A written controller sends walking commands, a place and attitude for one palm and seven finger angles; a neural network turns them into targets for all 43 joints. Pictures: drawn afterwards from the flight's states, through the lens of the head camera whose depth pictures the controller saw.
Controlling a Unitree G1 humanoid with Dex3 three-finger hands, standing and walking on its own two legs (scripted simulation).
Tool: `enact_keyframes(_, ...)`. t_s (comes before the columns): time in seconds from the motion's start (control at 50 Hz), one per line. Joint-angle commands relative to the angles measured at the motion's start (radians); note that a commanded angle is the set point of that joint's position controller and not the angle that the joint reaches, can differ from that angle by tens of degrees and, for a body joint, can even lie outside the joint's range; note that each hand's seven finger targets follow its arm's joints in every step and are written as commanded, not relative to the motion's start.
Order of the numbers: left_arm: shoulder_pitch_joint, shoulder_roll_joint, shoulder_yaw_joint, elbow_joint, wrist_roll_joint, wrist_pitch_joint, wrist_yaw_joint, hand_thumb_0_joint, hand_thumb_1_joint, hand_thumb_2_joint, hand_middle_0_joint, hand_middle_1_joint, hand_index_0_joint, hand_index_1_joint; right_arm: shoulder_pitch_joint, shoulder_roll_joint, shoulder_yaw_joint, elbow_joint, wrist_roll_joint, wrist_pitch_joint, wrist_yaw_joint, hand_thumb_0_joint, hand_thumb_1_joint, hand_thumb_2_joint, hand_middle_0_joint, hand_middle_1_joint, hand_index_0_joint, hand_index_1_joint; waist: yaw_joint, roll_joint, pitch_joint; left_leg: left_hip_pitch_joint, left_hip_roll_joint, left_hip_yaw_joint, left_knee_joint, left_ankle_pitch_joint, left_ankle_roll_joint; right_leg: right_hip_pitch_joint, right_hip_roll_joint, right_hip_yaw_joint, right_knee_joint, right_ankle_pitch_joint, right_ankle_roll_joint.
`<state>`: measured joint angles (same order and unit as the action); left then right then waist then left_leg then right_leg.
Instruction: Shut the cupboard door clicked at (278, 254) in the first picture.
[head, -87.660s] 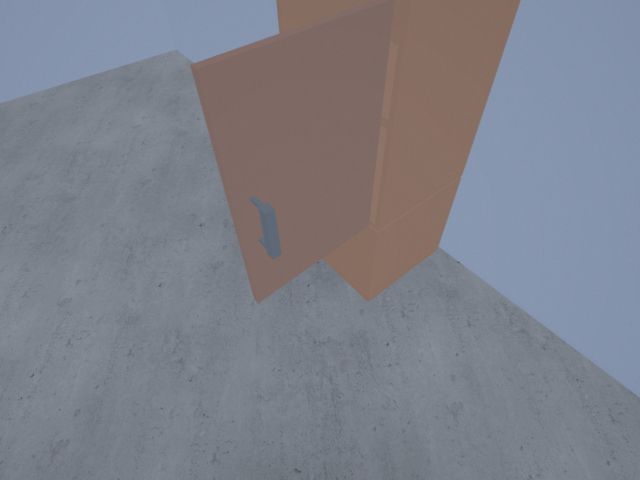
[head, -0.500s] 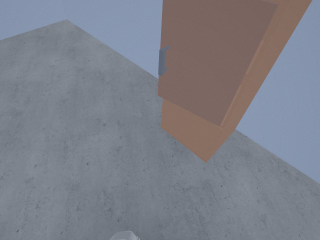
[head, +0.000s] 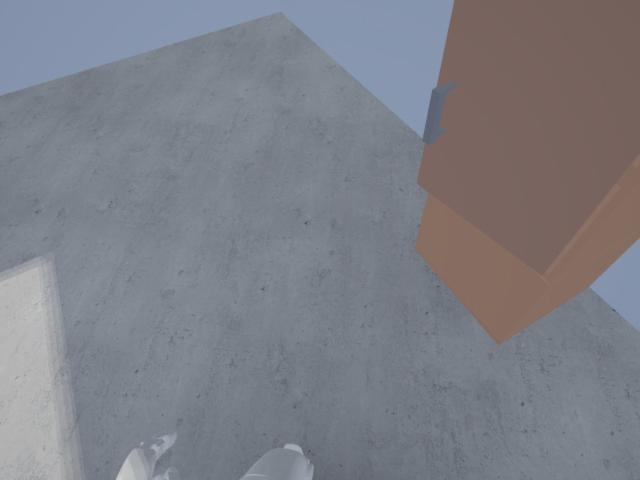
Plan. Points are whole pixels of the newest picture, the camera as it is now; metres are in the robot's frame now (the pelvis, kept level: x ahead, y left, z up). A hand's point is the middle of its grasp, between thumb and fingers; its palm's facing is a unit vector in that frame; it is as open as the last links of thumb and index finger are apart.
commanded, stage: walk to a spot facing it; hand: left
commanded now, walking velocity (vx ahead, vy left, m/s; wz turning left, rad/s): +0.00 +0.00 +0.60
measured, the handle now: (440, 113) +0.83 -0.23 -0.07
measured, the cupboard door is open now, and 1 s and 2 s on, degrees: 9 9 9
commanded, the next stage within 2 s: turn to face it in 1.40 s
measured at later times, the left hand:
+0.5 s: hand out of the picture -0.03 +0.24 -0.17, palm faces +0.36 -0.89 -0.27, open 7.4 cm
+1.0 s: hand out of the picture +0.01 +0.17 -0.14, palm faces +0.61 -0.75 -0.25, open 7.4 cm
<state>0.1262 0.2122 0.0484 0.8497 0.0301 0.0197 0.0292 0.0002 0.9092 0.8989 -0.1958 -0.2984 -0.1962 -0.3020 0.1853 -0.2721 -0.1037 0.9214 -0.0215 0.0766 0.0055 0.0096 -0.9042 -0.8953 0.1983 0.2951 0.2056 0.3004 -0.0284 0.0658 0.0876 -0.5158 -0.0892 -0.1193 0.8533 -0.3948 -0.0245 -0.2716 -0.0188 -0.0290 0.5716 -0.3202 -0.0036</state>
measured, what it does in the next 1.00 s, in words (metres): walks ahead, turning left: left foot, then right foot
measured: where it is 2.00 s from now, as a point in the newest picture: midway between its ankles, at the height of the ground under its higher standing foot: (245, 443)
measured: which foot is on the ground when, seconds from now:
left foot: up 0.00-0.30, down 0.32-0.74, up 0.76-1.00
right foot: down 0.00-0.34, up 0.36-0.72, down 0.74-1.00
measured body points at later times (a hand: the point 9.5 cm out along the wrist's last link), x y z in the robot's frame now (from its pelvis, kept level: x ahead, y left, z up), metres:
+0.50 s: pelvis +0.01 +0.02 +0.00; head +0.06 +0.06 +0.45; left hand -0.05 +0.29 -0.15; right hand +0.21 -0.18 -0.12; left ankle -0.03 +0.11 -0.73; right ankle +0.03 -0.13 -0.65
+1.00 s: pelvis +0.10 +0.01 +0.01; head +0.15 +0.01 +0.46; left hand -0.02 +0.21 -0.12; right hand +0.28 -0.18 -0.15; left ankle +0.02 +0.13 -0.63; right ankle +0.11 -0.10 -0.73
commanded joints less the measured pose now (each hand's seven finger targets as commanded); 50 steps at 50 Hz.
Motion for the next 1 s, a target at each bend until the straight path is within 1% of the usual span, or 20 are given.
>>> enact_keyframes(0.0,-0.022,0.152,0.037,-0.075,-0.005,-0.021,0.013,0.000,0.900,0.900,-0.200,-0.300,-0.200,-0.300,0.025,-0.051,-0.013,-0.072,-0.006,-0.010,0.017,0.000,-0.900,-0.900,0.200,0.300,0.200,0.300,-0.029,-0.217,-0.031,-0.103,0.086,0.057,0.420,-0.011,-0.031,0.043,-0.295,0.133,-0.230,0.364,-0.135)
enact_keyframes(0.16,0.190,0.195,0.061,-0.019,0.002,-0.024,0.013,0.000,0.900,0.900,-0.200,-0.300,-0.200,-0.300,-0.121,-0.015,0.023,-0.126,0.003,-0.016,0.024,0.000,-0.900,-0.900,0.200,0.300,0.200,0.300,0.069,-0.255,-0.102,-0.035,0.099,0.180,0.058,-0.049,-0.033,0.295,-0.314,-0.016,-0.113,0.733,-0.115)
enact_keyframes(0.22,0.198,0.211,0.071,-0.010,0.007,-0.020,0.008,0.000,0.900,0.900,-0.200,-0.300,-0.200,-0.300,-0.122,-0.020,0.027,-0.133,0.010,-0.027,0.024,0.000,-0.900,-0.900,0.200,0.300,0.200,0.300,0.075,-0.302,-0.119,0.059,0.095,0.210,-0.109,-0.058,-0.011,0.288,-0.337,-0.030,-0.066,0.737,-0.111)
enact_keyframes(0.26,0.189,0.218,0.075,-0.012,0.001,-0.020,0.004,0.000,0.900,0.900,-0.200,-0.300,-0.200,-0.300,-0.054,-0.036,0.025,-0.114,0.006,-0.038,0.021,0.000,-0.900,-0.900,0.200,0.300,0.200,0.300,0.038,-0.268,-0.152,0.205,0.072,0.235,-0.293,0.064,0.003,0.243,-0.321,-0.084,0.032,0.749,-0.070)
enact_keyframes(0.28,0.177,0.211,0.073,-0.014,-0.008,-0.019,0.002,0.000,0.900,0.900,-0.200,-0.300,-0.200,-0.300,0.025,-0.074,0.015,-0.092,0.002,-0.046,0.021,0.000,-0.900,-0.900,0.200,0.300,0.200,0.300,-0.010,-0.191,-0.192,0.388,0.095,0.196,-0.424,0.248,0.020,0.130,-0.301,-0.125,0.166,0.646,-0.024)
enact_keyframes(0.3,0.182,0.154,0.062,-0.041,-0.017,-0.014,-0.007,0.000,0.900,0.900,-0.200,-0.300,-0.200,-0.300,0.087,-0.189,-0.013,-0.077,-0.007,-0.056,0.015,0.000,-0.900,-0.900,0.200,0.300,0.200,0.300,-0.045,0.096,-0.255,0.616,0.332,-0.102,-0.444,0.583,0.119,-0.156,-0.178,-0.167,0.378,0.165,0.049)
enact_keyframes(0.32,0.096,0.112,0.031,-0.087,-0.013,-0.011,-0.006,0.000,0.900,0.900,-0.200,-0.300,-0.200,-0.300,0.159,-0.253,-0.029,-0.057,0.006,-0.050,0.006,0.000,-0.900,-0.900,0.200,0.300,0.200,0.300,-0.083,0.244,-0.257,0.665,0.490,-0.274,-0.438,1.002,0.233,-0.327,-0.100,-0.090,0.542,-0.335,0.075)
enact_keyframes(0.34,0.064,0.137,0.036,-0.101,-0.010,0.002,-0.001,0.000,0.900,0.900,-0.200,-0.300,-0.200,-0.300,0.160,-0.238,-0.019,-0.049,0.005,-0.041,-0.001,0.000,-0.900,-0.900,0.200,0.300,0.200,0.300,-0.078,0.141,-0.236,0.598,0.506,-0.200,-0.433,0.904,0.271,-0.323,-0.124,-0.007,0.580,-0.328,0.062)
enact_keyframes(0.38,0.027,0.134,0.046,-0.066,-0.006,0.011,0.000,0.000,0.900,0.900,-0.200,-0.300,-0.200,-0.300,0.071,-0.179,-0.003,-0.071,-0.002,-0.047,-0.024,0.000,-0.900,-0.900,0.200,0.300,0.200,0.300,-0.050,0.151,-0.153,0.485,0.391,-0.151,-0.448,0.817,0.216,-0.332,-0.121,0.020,0.607,-0.199,0.070)
enact_keyframes(0.44,0.074,0.131,0.048,-0.037,-0.008,0.012,-0.015,0.000,0.900,0.900,-0.200,-0.300,-0.200,-0.300,-0.002,-0.158,0.010,-0.094,-0.002,-0.056,-0.029,0.000,-0.900,-0.900,0.200,0.300,0.200,0.300,-0.001,0.070,-0.142,0.448,0.325,-0.090,-0.464,0.713,0.188,-0.309,-0.099,0.021,0.583,-0.088,0.085)
enact_keyframes(0.62,0.018,0.121,0.041,-0.066,-0.005,-0.006,-0.042,0.000,0.900,0.900,-0.200,-0.300,-0.200,-0.300,0.011,-0.167,-0.001,-0.081,-0.013,-0.060,-0.009,0.000,-0.900,-0.900,0.200,0.300,0.200,0.300,0.000,0.120,-0.043,0.259,0.263,-0.242,-0.578,-0.072,0.191,-0.166,-0.027,-0.027,0.176,-0.083,0.073)
enact_keyframes(0.68,0.152,0.126,0.051,-0.023,-0.003,-0.022,-0.046,0.000,0.900,0.900,-0.200,-0.300,-0.200,-0.300,-0.044,-0.154,-0.003,-0.093,-0.007,-0.060,-0.009,0.000,-0.900,-0.900,0.200,0.300,0.200,0.300,0.076,0.063,-0.062,0.053,0.211,-0.238,-0.467,-0.173,0.161,0.141,0.013,-0.049,-0.019,0.000,0.060)
enact_keyframes(0.7,0.260,0.177,0.067,0.001,0.003,-0.036,-0.039,0.000,0.900,0.900,-0.200,-0.300,-0.200,-0.300,-0.064,-0.107,0.004,-0.106,0.002,-0.064,-0.007,0.000,-0.900,-0.900,0.200,0.300,0.200,0.300,0.133,-0.083,-0.093,-0.118,0.115,-0.151,-0.288,-0.224,0.114,0.350,-0.069,0.048,-0.174,-0.084,0.045)
enact_keyframes(0.72,0.325,0.296,0.086,0.007,0.019,-0.049,-0.023,0.000,0.900,0.900,-0.200,-0.300,-0.200,-0.300,-0.036,-0.017,0.024,-0.128,0.015,-0.072,-0.002,0.000,-0.900,-0.900,0.200,0.300,0.200,0.300,0.162,-0.450,-0.146,-0.306,-0.021,0.057,0.102,-0.256,0.033,0.472,-0.411,0.462,-0.381,-0.370,-0.052)
enact_keyframes(0.74,0.281,0.267,0.071,-0.001,-0.002,-0.039,-0.014,0.000,0.900,0.900,-0.200,-0.300,-0.200,-0.300,-0.073,-0.074,0.007,-0.132,-0.007,-0.068,0.003,0.000,-0.900,-0.900,0.200,0.300,0.200,0.300,0.129,-0.350,-0.052,-0.282,0.053,0.019,0.311,-0.201,0.035,0.248,-0.483,0.532,-0.451,-0.479,-0.091)
enact_keyframes(0.76,0.172,0.223,0.065,-0.030,-0.005,-0.043,-0.013,0.000,0.900,0.900,-0.200,-0.300,-0.200,-0.300,-0.030,-0.079,0.001,-0.119,-0.012,-0.063,0.012,0.000,-0.900,-0.900,0.200,0.300,0.200,0.300,0.062,-0.261,-0.011,-0.264,0.092,0.005,0.382,-0.087,0.036,0.149,-0.459,0.450,-0.463,-0.467,-0.099)
enact_keyframes(0.78,0.130,0.193,0.059,-0.036,-0.006,-0.051,-0.011,0.000,0.900,0.900,-0.200,-0.300,-0.200,-0.300,-0.018,-0.061,0.002,-0.095,-0.017,-0.057,0.018,0.000,-0.900,-0.900,0.200,0.300,0.200,0.300,0.040,-0.264,0.004,-0.233,0.111,0.020,0.434,-0.014,0.024,0.088,-0.417,0.406,-0.460,-0.432,-0.082)
enact_keyframes(0.82,0.083,0.123,0.041,-0.033,-0.010,-0.065,-0.013,0.000,0.900,0.900,-0.200,-0.300,-0.200,-0.300,0.028,-0.044,0.003,-0.052,-0.016,-0.048,0.035,0.000,-0.900,-0.900,0.200,0.300,0.200,0.300,-0.003,-0.247,0.014,-0.175,0.148,0.053,0.442,0.117,0.009,0.054,-0.329,0.124,-0.418,-0.165,-0.045)
enact_keyframes(0.9,0.223,0.097,0.036,0.028,-0.009,-0.089,-0.009,0.000,0.900,0.900,-0.200,-0.300,-0.200,-0.300,0.004,0.002,0.017,-0.039,-0.007,-0.049,0.043,0.000,-0.900,-0.900,0.200,0.300,0.200,0.300,0.029,-0.211,-0.034,-0.210,0.137,0.117,0.364,0.180,-0.003,0.243,-0.283,-0.072,-0.331,0.339,-0.043)
enact_keyframes(0.98,0.310,0.093,0.035,0.074,-0.002,-0.095,-0.004,0.000,0.900,0.900,-0.200,-0.300,-0.200,-0.300,-0.068,0.026,0.028,-0.058,-0.006,-0.048,0.047,0.000,-0.900,-0.900,0.200,0.300,0.200,0.300,0.052,-0.214,-0.029,-0.247,0.148,0.160,0.252,0.169,0.008,0.349,-0.305,-0.144,-0.299,0.541,-0.048)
